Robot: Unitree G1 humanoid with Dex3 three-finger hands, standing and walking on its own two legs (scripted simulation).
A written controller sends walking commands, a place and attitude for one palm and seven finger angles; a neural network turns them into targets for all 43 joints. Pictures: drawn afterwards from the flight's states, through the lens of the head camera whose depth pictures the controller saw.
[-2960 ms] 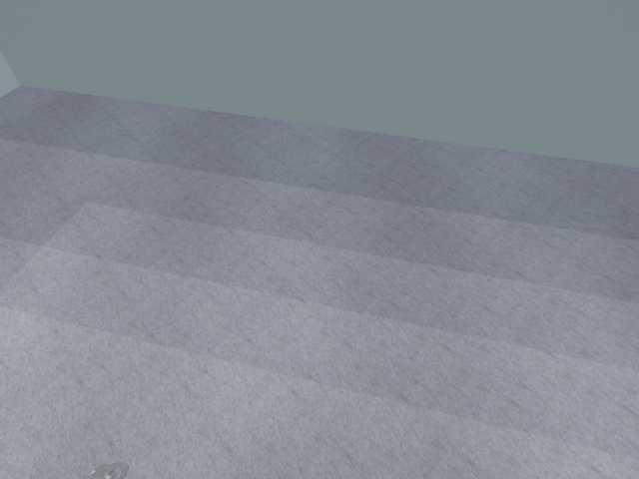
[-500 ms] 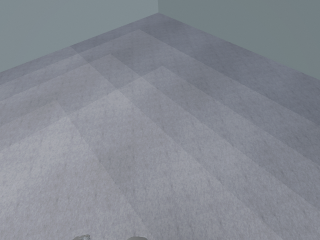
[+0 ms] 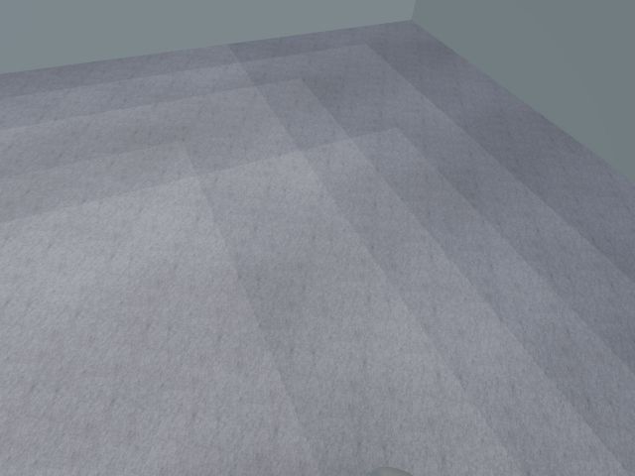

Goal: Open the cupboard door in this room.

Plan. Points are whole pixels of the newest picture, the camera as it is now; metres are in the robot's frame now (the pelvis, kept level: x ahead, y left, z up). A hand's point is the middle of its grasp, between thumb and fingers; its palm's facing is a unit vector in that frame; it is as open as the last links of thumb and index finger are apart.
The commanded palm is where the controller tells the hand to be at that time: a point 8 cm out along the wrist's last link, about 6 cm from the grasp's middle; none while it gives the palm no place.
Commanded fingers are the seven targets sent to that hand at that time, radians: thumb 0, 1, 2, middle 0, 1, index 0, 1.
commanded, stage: turn or walk to find it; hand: left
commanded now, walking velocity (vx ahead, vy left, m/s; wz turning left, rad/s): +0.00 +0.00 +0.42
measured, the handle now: out of the picture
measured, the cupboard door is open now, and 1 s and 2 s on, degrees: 0 0 0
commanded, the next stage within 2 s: none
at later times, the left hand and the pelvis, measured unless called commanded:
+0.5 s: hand out of the picture +0.01 +0.17 -0.16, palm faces +0.23 -0.94 -0.25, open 7.4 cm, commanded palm none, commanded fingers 0.00 0.90 0.90 -0.20 -0.30 -0.20 -0.30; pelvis -0.02 -0.02 +0.00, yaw +14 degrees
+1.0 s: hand out of the picture -0.05 +0.23 -0.16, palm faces +0.43 -0.86 -0.26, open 7.4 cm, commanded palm none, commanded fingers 0.00 0.90 0.90 -0.20 -0.30 -0.20 -0.30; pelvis -0.04 +0.01 +0.00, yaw +25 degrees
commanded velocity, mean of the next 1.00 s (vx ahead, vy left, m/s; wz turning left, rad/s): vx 0.00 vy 0.00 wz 0.42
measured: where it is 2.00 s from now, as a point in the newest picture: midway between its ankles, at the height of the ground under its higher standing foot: outside the picture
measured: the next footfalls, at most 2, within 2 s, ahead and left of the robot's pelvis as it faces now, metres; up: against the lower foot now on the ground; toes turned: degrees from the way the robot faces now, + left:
right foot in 0.28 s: +0.03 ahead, -0.13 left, +0.00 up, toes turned +3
left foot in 0.64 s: -0.02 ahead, +0.12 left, +0.00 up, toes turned +22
